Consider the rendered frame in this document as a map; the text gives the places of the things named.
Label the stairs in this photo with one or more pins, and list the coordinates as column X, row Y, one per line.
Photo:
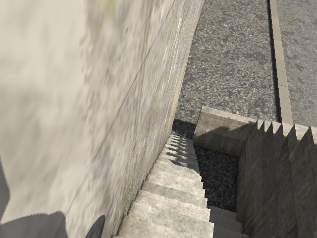
column 171, row 202

